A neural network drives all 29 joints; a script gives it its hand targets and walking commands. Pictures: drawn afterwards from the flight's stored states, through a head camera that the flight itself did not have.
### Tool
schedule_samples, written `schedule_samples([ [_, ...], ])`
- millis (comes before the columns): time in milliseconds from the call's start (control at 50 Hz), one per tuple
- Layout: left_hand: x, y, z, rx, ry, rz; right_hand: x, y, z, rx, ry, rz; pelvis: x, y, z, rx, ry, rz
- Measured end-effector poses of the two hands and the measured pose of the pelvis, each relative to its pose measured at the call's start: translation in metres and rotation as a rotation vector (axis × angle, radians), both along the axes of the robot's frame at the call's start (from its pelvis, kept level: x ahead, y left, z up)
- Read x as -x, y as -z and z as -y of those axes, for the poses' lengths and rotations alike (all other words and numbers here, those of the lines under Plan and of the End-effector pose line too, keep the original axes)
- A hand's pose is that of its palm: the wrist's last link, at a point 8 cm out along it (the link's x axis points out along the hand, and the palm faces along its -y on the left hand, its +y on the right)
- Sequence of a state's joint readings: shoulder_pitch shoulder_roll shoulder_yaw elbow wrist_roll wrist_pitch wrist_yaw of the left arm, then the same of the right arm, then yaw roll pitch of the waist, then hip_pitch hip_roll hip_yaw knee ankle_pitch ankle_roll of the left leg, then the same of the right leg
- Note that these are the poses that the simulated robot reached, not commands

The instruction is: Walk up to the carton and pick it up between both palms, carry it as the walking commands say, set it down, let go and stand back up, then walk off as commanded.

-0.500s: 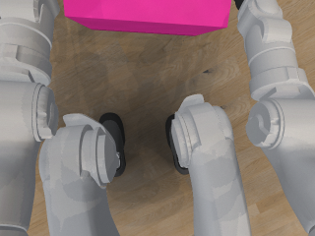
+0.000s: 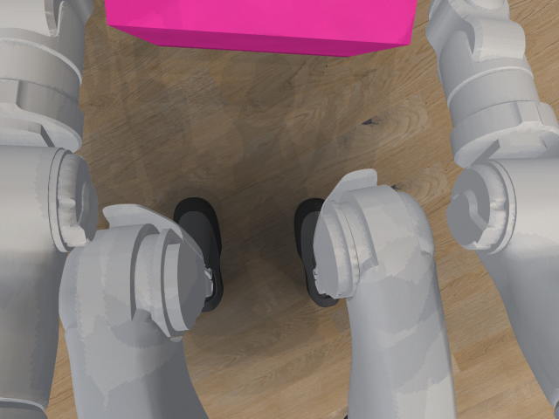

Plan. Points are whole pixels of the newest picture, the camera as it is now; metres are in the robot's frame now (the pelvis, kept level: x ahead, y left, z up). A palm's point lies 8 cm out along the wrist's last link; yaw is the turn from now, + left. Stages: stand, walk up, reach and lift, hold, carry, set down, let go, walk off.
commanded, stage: set down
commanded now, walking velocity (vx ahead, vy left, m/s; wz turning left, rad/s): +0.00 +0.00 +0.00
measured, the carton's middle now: out of the picture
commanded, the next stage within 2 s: let go in 1.74 s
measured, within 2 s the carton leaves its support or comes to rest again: neither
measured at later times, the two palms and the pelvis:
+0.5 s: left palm out of the picture +0.58 +0.18 -0.15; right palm out of the picture +0.53 -0.25 -0.15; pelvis +0.00 +0.00 +0.00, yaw +0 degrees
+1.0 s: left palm out of the picture +0.59 +0.18 +0.00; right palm out of the picture +0.53 -0.24 -0.01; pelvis -0.02 +0.00 +0.12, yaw +1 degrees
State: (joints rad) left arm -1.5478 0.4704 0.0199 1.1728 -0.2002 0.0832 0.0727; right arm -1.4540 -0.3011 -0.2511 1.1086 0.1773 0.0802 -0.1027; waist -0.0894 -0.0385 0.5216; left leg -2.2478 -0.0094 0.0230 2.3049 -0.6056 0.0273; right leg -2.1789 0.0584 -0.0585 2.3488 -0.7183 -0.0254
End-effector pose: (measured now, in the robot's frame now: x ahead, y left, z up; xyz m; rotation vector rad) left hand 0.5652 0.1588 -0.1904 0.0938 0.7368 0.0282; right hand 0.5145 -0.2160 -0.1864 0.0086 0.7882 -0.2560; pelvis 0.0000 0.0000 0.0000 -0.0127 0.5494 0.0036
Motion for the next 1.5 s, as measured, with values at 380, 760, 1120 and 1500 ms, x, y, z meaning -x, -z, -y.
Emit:
schedule_samples([
  [380, -0.01, -0.014, -0.022, -0.011, -0.021, 0.066, -0.003, -0.016, 0.036, 0.044, 0.011, 0.06, -0.001, 0.007, 0.005, -0.012, 0.008, 0.014],
  [760, -0.021, -0.118, -0.023, -0.018, -0.01, 0.107, -0.011, -0.119, 0.034, 0.042, 0.026, 0.125, 0.008, -0.063, 0.002, -0.013, 0.007, 0.014],
  [1120, -0.028, -0.221, -0.028, -0.005, -0.023, 0.103, -0.02, -0.219, 0.031, 0.033, -0.025, 0.128, 0.02, -0.143, 0.005, -0.014, -0.006, 0.005],
  [1500, -0.029, -0.331, -0.033, -0.015, -0.001, 0.096, -0.021, -0.319, 0.043, 0.009, -0.03, 0.102, 0.009, -0.244, 0.012, -0.024, -0.014, 0.026],
])
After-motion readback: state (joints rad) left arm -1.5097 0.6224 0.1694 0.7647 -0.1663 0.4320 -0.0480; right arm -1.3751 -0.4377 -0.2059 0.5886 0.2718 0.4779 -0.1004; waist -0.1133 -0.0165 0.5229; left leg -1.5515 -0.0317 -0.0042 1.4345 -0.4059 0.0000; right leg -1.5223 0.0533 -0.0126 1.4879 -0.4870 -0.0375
